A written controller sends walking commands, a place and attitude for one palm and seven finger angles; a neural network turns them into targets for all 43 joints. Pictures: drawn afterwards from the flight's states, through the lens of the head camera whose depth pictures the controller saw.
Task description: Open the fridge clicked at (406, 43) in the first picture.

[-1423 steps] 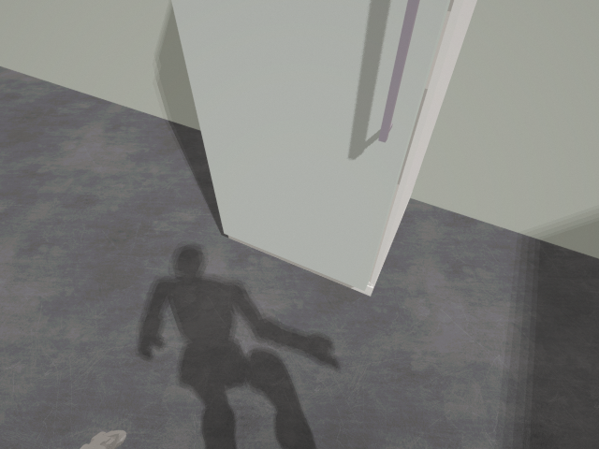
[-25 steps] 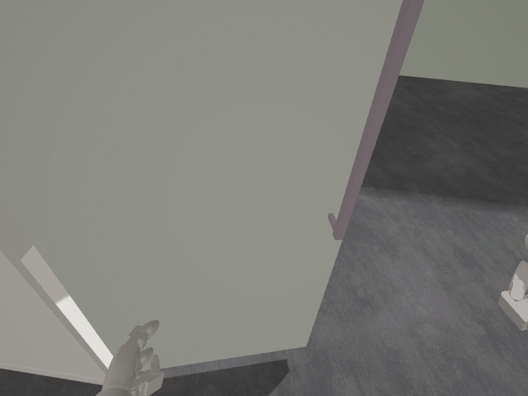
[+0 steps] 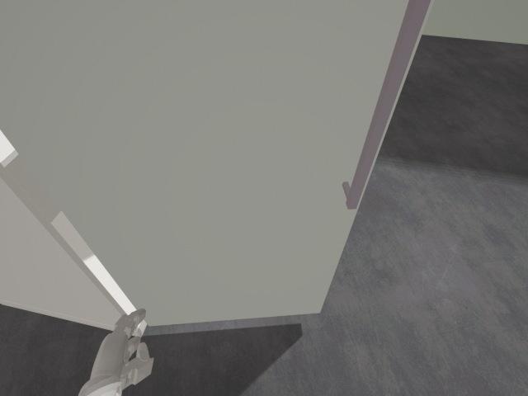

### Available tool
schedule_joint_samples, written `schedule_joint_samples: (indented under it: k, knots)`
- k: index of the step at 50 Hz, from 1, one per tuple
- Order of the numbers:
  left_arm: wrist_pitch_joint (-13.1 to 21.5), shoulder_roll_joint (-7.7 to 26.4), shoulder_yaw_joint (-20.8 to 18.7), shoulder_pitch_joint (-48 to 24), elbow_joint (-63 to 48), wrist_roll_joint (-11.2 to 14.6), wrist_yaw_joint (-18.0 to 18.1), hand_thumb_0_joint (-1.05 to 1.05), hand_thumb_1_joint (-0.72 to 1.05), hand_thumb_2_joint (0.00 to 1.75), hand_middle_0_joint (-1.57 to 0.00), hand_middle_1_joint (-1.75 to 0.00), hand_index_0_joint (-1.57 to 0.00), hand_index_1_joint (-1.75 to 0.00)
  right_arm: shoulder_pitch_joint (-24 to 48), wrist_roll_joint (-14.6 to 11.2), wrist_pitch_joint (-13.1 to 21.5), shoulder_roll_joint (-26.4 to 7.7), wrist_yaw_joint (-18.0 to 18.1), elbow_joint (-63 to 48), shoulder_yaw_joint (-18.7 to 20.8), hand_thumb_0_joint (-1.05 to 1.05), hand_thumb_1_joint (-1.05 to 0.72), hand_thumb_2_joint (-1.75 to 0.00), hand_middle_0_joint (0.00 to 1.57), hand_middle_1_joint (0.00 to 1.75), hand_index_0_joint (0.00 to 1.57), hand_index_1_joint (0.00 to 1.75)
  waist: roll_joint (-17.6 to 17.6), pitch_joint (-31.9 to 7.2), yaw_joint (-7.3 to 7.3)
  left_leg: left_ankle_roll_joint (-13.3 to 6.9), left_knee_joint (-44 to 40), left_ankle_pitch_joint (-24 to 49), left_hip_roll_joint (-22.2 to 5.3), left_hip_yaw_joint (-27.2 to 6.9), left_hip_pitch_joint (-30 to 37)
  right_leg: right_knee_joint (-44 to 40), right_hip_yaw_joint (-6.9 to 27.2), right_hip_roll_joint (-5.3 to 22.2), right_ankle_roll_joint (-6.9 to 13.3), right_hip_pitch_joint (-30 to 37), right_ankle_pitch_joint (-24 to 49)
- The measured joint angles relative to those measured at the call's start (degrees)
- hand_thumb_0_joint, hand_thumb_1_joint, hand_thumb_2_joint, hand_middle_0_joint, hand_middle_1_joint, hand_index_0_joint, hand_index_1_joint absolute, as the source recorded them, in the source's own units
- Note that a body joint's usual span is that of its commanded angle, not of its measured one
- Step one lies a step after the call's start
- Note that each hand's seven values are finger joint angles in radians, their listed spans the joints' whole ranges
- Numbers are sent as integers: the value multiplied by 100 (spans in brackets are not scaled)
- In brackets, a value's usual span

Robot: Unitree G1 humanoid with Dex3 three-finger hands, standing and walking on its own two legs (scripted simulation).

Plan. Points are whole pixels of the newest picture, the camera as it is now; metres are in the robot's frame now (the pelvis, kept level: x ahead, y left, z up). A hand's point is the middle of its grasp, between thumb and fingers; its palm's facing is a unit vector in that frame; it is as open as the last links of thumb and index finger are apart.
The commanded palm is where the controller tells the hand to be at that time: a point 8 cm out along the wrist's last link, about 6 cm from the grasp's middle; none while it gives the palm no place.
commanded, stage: step back with the hand held close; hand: right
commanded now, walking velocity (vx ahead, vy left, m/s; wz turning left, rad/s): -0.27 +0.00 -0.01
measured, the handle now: (380, 96) +0.48 -0.14 +0.23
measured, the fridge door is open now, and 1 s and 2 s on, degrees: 73 73 73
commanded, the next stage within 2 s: stop stepping back and stand still in 1.04 s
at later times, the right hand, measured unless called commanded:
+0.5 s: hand out of the picture +0.14 -0.29 +0.16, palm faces +0.48 +0.75 -0.46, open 7.4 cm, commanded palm +0.07 -0.31 +0.18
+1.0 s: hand out of the picture +0.05 -0.32 +0.17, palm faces +0.49 +0.78 -0.38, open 7.4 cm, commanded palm -0.02 -0.34 +0.18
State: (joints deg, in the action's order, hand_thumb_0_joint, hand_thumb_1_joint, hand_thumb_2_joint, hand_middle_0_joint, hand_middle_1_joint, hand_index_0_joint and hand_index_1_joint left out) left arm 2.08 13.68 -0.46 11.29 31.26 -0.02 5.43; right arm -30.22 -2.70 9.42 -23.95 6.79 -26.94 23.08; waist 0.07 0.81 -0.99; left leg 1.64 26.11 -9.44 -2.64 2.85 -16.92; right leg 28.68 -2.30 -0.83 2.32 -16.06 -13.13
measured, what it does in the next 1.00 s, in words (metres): walks backwards: left foot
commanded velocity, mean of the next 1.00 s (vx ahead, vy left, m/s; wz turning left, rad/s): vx -0.36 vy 0.00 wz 0.04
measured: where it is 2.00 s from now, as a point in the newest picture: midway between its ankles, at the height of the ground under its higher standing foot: outside the picture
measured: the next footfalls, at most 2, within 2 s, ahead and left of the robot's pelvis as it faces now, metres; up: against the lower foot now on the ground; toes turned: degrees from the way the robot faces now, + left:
left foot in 0.40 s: +0.00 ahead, +0.12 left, +0.00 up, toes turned -6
left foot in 1.16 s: -0.26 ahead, +0.09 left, +0.00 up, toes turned +6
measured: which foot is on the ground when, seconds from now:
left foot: down 0.00-0.30, up 0.32-0.38, down 0.40-0.84, up 0.86-1.00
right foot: down 0.00-1.00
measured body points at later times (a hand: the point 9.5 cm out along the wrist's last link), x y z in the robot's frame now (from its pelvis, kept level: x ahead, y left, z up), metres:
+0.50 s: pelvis -0.06 -0.01 -0.01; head -0.03 -0.04 +0.44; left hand +0.12 +0.22 -0.08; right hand +0.10 -0.33 +0.19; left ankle -0.04 +0.13 -0.74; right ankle +0.02 -0.09 -0.74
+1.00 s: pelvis -0.14 -0.03 +0.00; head -0.13 -0.08 +0.45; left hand +0.02 +0.20 -0.07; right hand +0.02 -0.36 +0.19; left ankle -0.22 +0.12 -0.67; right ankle -0.03 -0.10 -0.74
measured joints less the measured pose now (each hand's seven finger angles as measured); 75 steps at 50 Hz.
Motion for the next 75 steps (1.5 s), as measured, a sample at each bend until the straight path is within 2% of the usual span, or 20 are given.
schedule_joint_samples:
  k: [12, 19, 24, 31, 35, 39, 42, 45, 48, 51, 56, 58, 59, 61, 63, 67, 70, 71, 72, 75]
  knots:
    - [290, -79, 87, 215, 89, -12, -59, 1, 90, 89, -21, -30, -20, -30, 217, 178, 336, 206, 132, -103, 67, 1, -89, -90, 21, 31, 21, 30, -39, -28, -29, -6, 294, 59, 61, 90, -430, 719, 122, 55, 77, -671, -124]
    - [482, -193, 73, 435, 165, -53, -53, 1, 90, 89, -21, -30, -20, -30, 294, 319, 478, 25, 91, -118, 190, 1, -88, -90, 21, 31, 21, 30, -47, -40, 176, -17, 1064, -325, 447, -242, -308, 644, 403, -25, 123, -769, 129]
    - [584, -213, 83, 224, 243, -106, -131, 1, 90, 89, -21, -30, -20, -30, 182, 230, 661, -23, 59, -193, 457, 1, -89, -90, 21, 31, 21, 30, -128, -44, 1, -64, 617, -733, 532, -501, -119, 691, 288, -5, 65, -1048, 215]
    - [484, -211, 28, -269, 167, -79, -130, 1, 90, 89, -21, -30, -20, -30, 231, 159, 585, -13, -49, -324, 155, 1, -89, -90, 21, 31, 21, 30, -85, 155, -5, -39, 537, -349, 587, -569, -258, 411, 223, 65, 67, -1055, 595]
    - [457, -213, -17, -234, -15, -85, -116, 1, 90, 89, -21, -30, -20, -30, 143, 191, 647, -155, -92, -396, 255, 1, -88, -90, 22, 31, 21, 30, -86, 77, 62, -76, 552, -264, 583, -518, -372, 619, 266, 56, 49, -1249, 178]
    - [382, -137, -70, -61, 102, -73, -162, 1, 90, 89, -21, -30, -20, -30, 103, 136, 705, -179, 34, -463, 260, 1, -88, -90, 22, 31, 21, 30, -182, -50, 51, -34, 503, -143, 497, -506, -451, 1154, 325, -50, -164, -1396, -482]
    - [301, -72, -80, 119, 239, -51, -137, 1, 90, 89, -21, -30, -20, -30, 176, 135, 683, -139, 112, -470, 216, 1, -88, -90, 22, 31, 21, 30, -251, -154, 94, 51, 570, -127, 429, -467, -570, 845, 343, -62, -76, -1127, -86]
    - [380, -112, -104, 130, 366, -77, -72, 1, 90, 89, -21, -30, -20, -30, 414, 234, 681, -75, 89, -281, 295, 1, -88, -90, 22, 31, 21, 30, -188, 16, 121, 9, 1703, -700, 668, -605, -779, 735, 385, -26, 194, -1170, 481]
    - [545, -299, -135, 209, 515, -131, -140, 1, 90, 89, -21, -30, -20, -30, 430, 219, 606, -46, 65, -187, 382, 1, -88, -90, 21, 31, 21, 30, -93, -37, 112, -55, 2929, -1296, 959, -546, -648, 275, 475, 111, 232, -1102, 716]
    - [702, -452, -63, 292, 626, -145, -251, 1, 90, 89, -21, -30, -20, -30, 209, 104, 548, 29, 125, -372, 316, 1, -89, -90, 21, 31, 21, 30, -100, -262, 6, -152, 2459, -1816, 917, -309, -33, -400, 396, 255, 171, -1017, 1147]
    - [766, -589, 84, 130, 634, -246, -295, 1, 90, 89, -21, -30, -20, -30, 125, -31, 554, -23, 93, -567, 103, 1, -89, -90, 21, 31, 21, 30, -150, -485, -89, -425, -39, -1662, 720, -105, 1178, -1245, 157, 329, -3, -1060, 1798]
    - [700, -622, 165, -112, 526, -264, -280, 1, 90, 89, -21, -30, -20, -30, 155, -72, 644, -276, 84, -643, 263, 1, -89, -90, 21, 31, 21, 30, -438, -414, -236, -556, -790, -1040, 319, -311, 1315, -767, -142, 212, -161, -1417, 1601]
    - [672, -568, 173, -246, 563, -279, -250, 1, 90, 89, -21, -30, -20, -30, 224, -59, 695, -270, 57, -590, 236, 1, -89, -90, 21, 31, 21, 30, -317, -329, -257, -305, -682, -936, 347, -361, 1234, -351, -96, 276, -222, -1585, 1320]
    - [632, -505, 164, -275, 666, -235, -182, 1, 90, 89, -21, -30, -20, -30, 355, -38, 669, -297, -11, -455, 97, 1, -89, -90, 21, 31, 21, 30, -154, -242, -154, 5, -298, -1102, 414, -383, 1210, 250, 100, 249, -325, -1640, 635]
    - [597, -467, 158, -92, 666, -128, -125, 1, 90, 89, -21, -30, -20, -30, 363, -56, 534, -358, -73, -369, 49, 1, -88, -90, 21, 31, 21, 30, -176, -307, 28, 77, 63, -1372, 368, -353, 1227, 462, 147, 144, -262, -1517, 550]
    - [561, -376, 97, 214, 649, -52, -29, 1, 90, 89, -21, -30, -20, -30, 301, -141, 209, -313, -87, -126, 123, 1, -88, -90, 22, 31, 21, 30, -255, -398, 380, -222, 671, -2125, 397, -352, 1135, 162, 194, -45, -27, -1276, 1177]
    - [603, -375, 57, 366, 588, -103, -72, 1, 90, 89, -21, -30, -20, -30, 149, -193, 40, -329, -78, -99, 245, 1, -88, -90, 22, 31, 21, 30, -290, -328, 470, -412, 528, -2354, 749, -126, 987, -583, 279, -117, -375, -1021, 1199]
    - [619, -347, 52, 436, 504, -96, -108, 1, 90, 89, -21, -30, -20, -30, 3, -178, 30, -370, -79, -211, 284, 1, -88, -90, 21, 31, 21, 30, -315, -289, 482, -531, 288, -2149, 807, -127, 997, -523, 235, -149, -432, -1082, 769]
    - [612, -299, 31, 512, 447, -82, -141, 1, 90, 89, -21, -30, -20, -30, -168, -163, 32, -398, -91, -377, 296, 1, -89, -90, 21, 31, 21, 30, -338, -261, 466, -585, 189, -1773, 765, -125, 968, 26, 196, -195, -462, -1298, 263]
    - [551, -168, 20, 717, 587, -80, -186, 1, 90, 89, -21, -30, -20, -30, -680, -128, 140, -320, -55, -830, 361, 1, -88, -90, 21, 31, 21, 30, -557, -418, 31, -600, 140, -928, 467, -214, 800, 2189, 178, -215, -406, -1692, -317]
